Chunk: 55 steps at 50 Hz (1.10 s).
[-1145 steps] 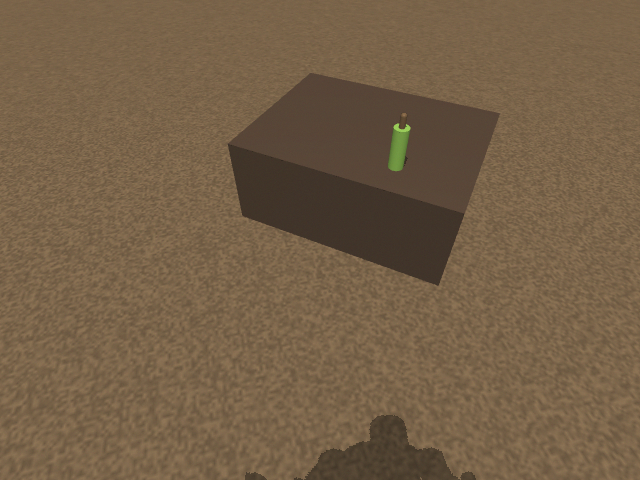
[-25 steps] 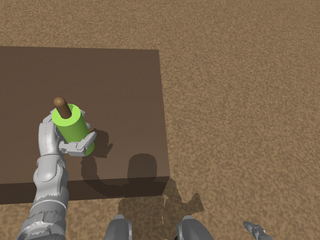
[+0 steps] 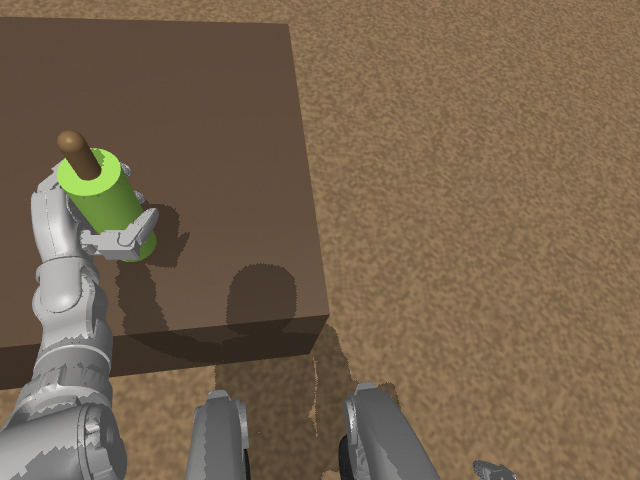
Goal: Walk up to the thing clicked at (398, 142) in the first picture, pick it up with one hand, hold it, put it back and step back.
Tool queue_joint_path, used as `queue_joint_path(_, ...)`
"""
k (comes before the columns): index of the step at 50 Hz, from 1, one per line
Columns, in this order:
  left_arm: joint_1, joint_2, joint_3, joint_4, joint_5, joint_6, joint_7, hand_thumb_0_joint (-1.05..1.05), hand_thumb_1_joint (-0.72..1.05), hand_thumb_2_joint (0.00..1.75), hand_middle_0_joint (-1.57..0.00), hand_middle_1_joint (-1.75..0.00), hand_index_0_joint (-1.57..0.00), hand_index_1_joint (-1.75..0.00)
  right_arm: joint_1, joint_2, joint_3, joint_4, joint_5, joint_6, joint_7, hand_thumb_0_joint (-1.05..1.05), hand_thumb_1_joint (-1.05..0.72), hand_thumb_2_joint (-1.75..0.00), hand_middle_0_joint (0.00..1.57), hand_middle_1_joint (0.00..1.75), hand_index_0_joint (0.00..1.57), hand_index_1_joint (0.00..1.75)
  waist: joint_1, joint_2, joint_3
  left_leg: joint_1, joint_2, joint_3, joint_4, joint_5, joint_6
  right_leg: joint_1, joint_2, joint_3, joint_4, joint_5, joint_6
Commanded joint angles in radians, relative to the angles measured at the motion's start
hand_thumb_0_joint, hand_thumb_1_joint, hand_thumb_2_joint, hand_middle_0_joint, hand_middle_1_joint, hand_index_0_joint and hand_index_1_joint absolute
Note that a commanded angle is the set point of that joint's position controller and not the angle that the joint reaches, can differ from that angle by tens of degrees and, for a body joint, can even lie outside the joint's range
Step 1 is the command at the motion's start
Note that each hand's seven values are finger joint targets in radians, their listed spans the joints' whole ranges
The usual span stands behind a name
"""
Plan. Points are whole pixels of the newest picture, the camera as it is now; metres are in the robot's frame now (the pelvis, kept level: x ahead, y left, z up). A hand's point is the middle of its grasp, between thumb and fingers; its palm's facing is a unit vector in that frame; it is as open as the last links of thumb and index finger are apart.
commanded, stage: crouch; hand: left
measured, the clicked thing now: (107, 200) +0.46 +0.22 +0.03
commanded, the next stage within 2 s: lower in 0.36 s
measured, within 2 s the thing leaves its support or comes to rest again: rests again in 1.34 s
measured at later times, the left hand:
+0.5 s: hand (130, 207) +0.48 +0.22 -0.03, palm faces +0.19 -0.98 -0.01, open 8.3 cm
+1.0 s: hand (144, 225) +0.49 +0.22 -0.10, palm faces +0.17 -0.98 -0.03, open 8.3 cm
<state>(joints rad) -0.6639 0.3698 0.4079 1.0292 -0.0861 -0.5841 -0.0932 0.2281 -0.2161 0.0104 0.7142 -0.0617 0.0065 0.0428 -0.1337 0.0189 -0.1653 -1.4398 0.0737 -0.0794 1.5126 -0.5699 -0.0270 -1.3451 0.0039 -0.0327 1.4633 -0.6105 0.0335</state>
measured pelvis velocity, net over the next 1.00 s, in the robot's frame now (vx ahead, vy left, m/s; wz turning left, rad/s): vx -0.02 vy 0.00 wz -0.04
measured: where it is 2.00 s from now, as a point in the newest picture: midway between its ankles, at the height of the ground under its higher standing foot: outside the picture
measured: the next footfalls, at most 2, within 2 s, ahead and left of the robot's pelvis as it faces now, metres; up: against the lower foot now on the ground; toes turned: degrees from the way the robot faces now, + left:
none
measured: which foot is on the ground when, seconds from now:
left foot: down 0.00-1.00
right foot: down 0.00-1.00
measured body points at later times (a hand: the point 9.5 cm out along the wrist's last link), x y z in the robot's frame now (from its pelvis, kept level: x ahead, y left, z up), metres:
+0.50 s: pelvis -0.01 +0.00 -0.04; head +0.17 +0.04 +0.37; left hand +0.47 +0.27 -0.03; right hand +0.05 -0.27 -0.15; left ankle +0.06 +0.13 -0.57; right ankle +0.04 -0.14 -0.57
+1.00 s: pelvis -0.02 +0.00 -0.09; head +0.18 +0.04 +0.31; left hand +0.48 +0.27 -0.09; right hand +0.04 -0.26 -0.21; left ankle +0.06 +0.13 -0.57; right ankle +0.04 -0.14 -0.57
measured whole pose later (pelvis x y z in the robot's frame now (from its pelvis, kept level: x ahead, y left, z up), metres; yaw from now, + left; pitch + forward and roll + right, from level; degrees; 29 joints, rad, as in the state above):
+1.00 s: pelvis -0.02 +0.00 -0.09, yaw -2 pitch +35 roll -6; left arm -0.83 0.49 0.47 1.06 -0.04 -0.51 -0.11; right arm 0.20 -0.23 0.04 0.69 -0.07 0.02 0.05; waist -0.17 0.02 -0.17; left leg -1.82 0.07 -0.11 1.83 -0.62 -0.03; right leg -1.72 0.02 -0.04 1.78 -0.67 0.04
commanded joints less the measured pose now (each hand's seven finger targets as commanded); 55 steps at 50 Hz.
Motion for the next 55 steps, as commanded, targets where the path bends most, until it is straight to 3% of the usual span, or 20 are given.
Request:
queue_joint_path(1,-0.504,0.272,0.033,-0.281,-0.021,-0.100,-0.008,0.00,0.29,1.24,-1.34,-1.42,-1.36,-1.41,0.125,-0.195,-0.060,-0.056,-0.002,-0.015,-0.016,0.00,-0.93,-0.91,0.20,0.30,0.20,0.30,-0.003,0.185,-0.611,0.489,-0.028,0.005,-0.150,0.282,0.034,0.164,0.025,-0.019,-0.152,0.293,-0.073)
queue_joint_path(6,-0.542,0.287,0.037,-0.265,-0.022,-0.084,-0.017,0.00,0.28,1.26,-1.36,-1.44,-1.37,-1.43,0.125,-0.200,-0.057,-0.054,0.000,-0.014,-0.014,0.00,-0.93,-0.91,0.20,0.30,0.20,0.30,-0.012,0.187,-0.610,0.459,-0.024,0.000,-0.116,0.276,0.036,0.118,0.026,-0.021,-0.126,0.284,-0.073)
queue_joint_path(8,-0.564,0.313,0.055,-0.277,-0.026,-0.082,-0.019,0.00,0.26,1.24,-1.34,-1.42,-1.35,-1.42,0.119,-0.197,-0.051,-0.055,-0.002,-0.013,-0.014,0.00,-0.93,-0.91,0.20,0.30,0.20,0.30,-0.001,0.214,-0.625,0.462,-0.024,-0.004,-0.104,0.285,0.032,0.097,0.025,-0.021,-0.100,0.280,-0.075)
queue_joint_path(13,-0.592,0.331,0.057,-0.268,-0.012,-0.068,-0.015,0.00,0.24,1.25,-1.34,-1.42,-1.35,-1.42,0.119,-0.195,-0.051,-0.065,-0.002,-0.008,-0.015,0.00,-0.93,-0.91,0.20,0.30,0.20,0.30,-0.013,0.194,-0.634,0.377,-0.027,0.013,-0.080,0.214,0.042,0.116,0.025,-0.003,-0.111,0.251,-0.069)
queue_joint_path(14,-0.563,0.348,0.071,-0.248,-0.014,-0.061,-0.013,0.00,0.24,1.24,-1.32,-1.40,-1.33,-1.40,0.114,-0.197,-0.049,-0.067,0.001,-0.007,-0.016,0.00,-0.93,-0.91,0.20,0.30,0.20,0.30,0.000,0.191,-0.628,0.386,-0.026,0.008,-0.087,0.216,0.039,0.114,0.028,-0.010,-0.101,0.243,-0.071)
queue_joint_path(21,-0.597,0.352,0.072,-0.265,-0.013,-0.046,-0.022,0.00,0.27,1.23,-1.32,-1.39,-1.33,-1.39,0.133,-0.203,-0.047,-0.064,-0.001,-0.007,-0.018,0.00,-0.94,-0.91,0.20,0.30,0.20,0.30,-0.017,0.216,-0.673,0.398,-0.023,-0.003,-0.045,0.303,0.040,0.075,0.025,-0.018,-0.053,0.304,-0.073)
queue_joint_path(22,-0.604,0.374,0.078,-0.281,-0.011,-0.047,-0.022,0.00,0.28,1.23,-1.30,-1.38,-1.31,-1.38,0.127,-0.204,-0.047,-0.062,-0.002,-0.007,-0.018,0.00,-0.94,-0.91,0.20,0.30,0.20,0.30,-0.001,0.241,-0.665,0.404,-0.023,0.000,-0.043,0.289,0.038,0.057,0.027,-0.015,-0.053,0.283,-0.074)
queue_joint_path(23,-0.612,0.355,0.056,-0.265,-0.003,-0.042,-0.020,0.00,0.28,1.23,-1.32,-1.39,-1.33,-1.39,0.131,-0.199,-0.048,-0.065,-0.003,-0.004,-0.018,0.00,-0.94,-0.91,0.20,0.30,0.20,0.30,-0.018,0.229,-0.662,0.384,-0.024,0.004,-0.042,0.271,0.041,0.068,0.029,-0.013,-0.060,0.279,-0.072)
queue_joint_path(29,-0.583,0.340,0.064,-0.177,0.004,-0.039,-0.013,0.00,0.25,1.25,-1.37,-1.45,-1.39,-1.45,0.125,-0.200,-0.043,-0.057,-0.003,-0.007,-0.018,0.00,-0.94,-0.91,0.20,0.30,0.20,0.30,-0.032,0.183,-0.563,0.263,-0.023,0.002,-0.011,0.174,0.044,-0.002,0.030,-0.020,-0.028,0.207,-0.073)
queue_joint_path(33,-0.601,0.369,0.067,-0.210,0.020,-0.055,-0.017,0.00,0.31,1.26,-1.39,-1.46,-1.40,-1.46,0.127,-0.209,-0.044,-0.062,-0.009,-0.006,-0.013,0.00,-0.93,-0.91,0.20,0.30,0.20,0.30,-0.018,0.225,-0.629,0.304,-0.020,-0.015,0.008,0.217,0.038,-0.062,0.031,-0.029,0.019,0.216,-0.080)
queue_joint_path(35,-0.621,0.363,0.065,-0.226,0.018,-0.061,-0.016,0.00,0.32,1.28,-1.39,-1.46,-1.40,-1.46,0.128,-0.210,-0.042,-0.063,-0.011,-0.007,-0.011,0.00,-0.93,-0.91,0.20,0.30,0.20,0.30,-0.026,0.241,-0.647,0.301,-0.021,-0.014,0.027,0.233,0.037,-0.079,0.030,-0.029,0.037,0.228,-0.081)
queue_joint_path(40,-0.648,0.406,0.089,-0.286,0.010,-0.065,-0.013,0.00,0.29,1.29,-1.38,-1.46,-1.38,-1.47,0.140,-0.216,-0.038,-0.066,-0.013,-0.004,-0.008,0.00,-0.94,-0.91,0.20,0.30,0.20,0.30,-0.012,0.274,-0.753,0.326,-0.020,-0.015,0.072,0.312,0.035,-0.075,0.030,-0.027,0.083,0.273,-0.079)
queue_joint_path(42,-0.662,0.386,0.068,-0.282,0.013,-0.062,-0.018,0.00,0.30,1.28,-1.36,-1.44,-1.36,-1.44,0.133,-0.215,-0.038,-0.062,-0.013,-0.002,-0.010,0.00,-0.94,-0.91,0.20,0.30,0.20,0.30,-0.022,0.283,-0.736,0.321,-0.019,-0.020,0.073,0.279,0.031,-0.103,0.029,-0.030,0.094,0.245,-0.081)
queue_joint_path(45,-0.669,0.417,0.090,-0.284,0.015,-0.051,-0.020,0.00,0.27,1.27,-1.35,-1.43,-1.35,-1.43,0.145,-0.221,-0.038,-0.052,-0.014,0.003,-0.012,0.00,-0.94,-0.91,0.20,0.30,0.20,0.30,-0.022,0.286,-0.763,0.317,-0.018,-0.017,0.109,0.321,0.034,-0.120,0.029,-0.027,0.114,0.272,-0.079)
queue_joint_path(49,-0.670,0.409,0.086,-0.267,0.015,-0.038,-0.022,0.00,0.25,1.29,-1.35,-1.44,-1.35,-1.44,0.134,-0.215,-0.032,-0.055,-0.013,0.003,-0.012,0.00,-0.94,-0.91,0.20,0.30,0.20,0.30,-0.025,0.264,-0.728,0.244,-0.021,-0.005,0.125,0.251,0.038,-0.127,0.031,-0.025,0.121,0.234,-0.077)
queue_joint_path(51,-0.673,0.411,0.081,-0.239,0.014,-0.032,-0.026,0.00,0.25,1.28,-1.35,-1.44,-1.35,-1.44,0.128,-0.219,-0.032,-0.063,-0.010,0.007,-0.015,0.00,-0.93,-0.91,0.20,0.30,0.20,0.30,-0.040,0.248,-0.674,0.191,-0.022,-0.006,0.120,0.156,0.040,-0.149,0.031,-0.029,0.119,0.169,-0.077)
queue_joint_path(54,-0.656,0.429,0.101,-0.215,0.016,-0.024,-0.022,0.00,0.27,1.27,-1.34,-1.43,-1.35,-1.43,0.128,-0.216,-0.028,-0.066,-0.011,0.008,-0.016,0.00,-0.93,-0.91,0.20,0.30,0.20,0.30,-0.030,0.206,-0.685,0.123,-0.026,0.013,0.147,0.142,0.048,-0.105,0.033,-0.020,0.115,0.175,-0.069)
queue_joint_path(55,-0.673,0.415,0.078,-0.236,0.013,-0.026,-0.030,0.00,0.28,1.26,-1.34,-1.43,-1.35,-1.43,0.124,-0.216,-0.025,-0.071,-0.010,0.007,-0.016,0.00,-0.93,-0.91,0.20,0.30,0.20,0.30,-0.035,0.209,-0.686,0.117,-0.026,0.014,0.152,0.146,0.048,-0.104,0.031,-0.017,0.121,0.181,-0.068)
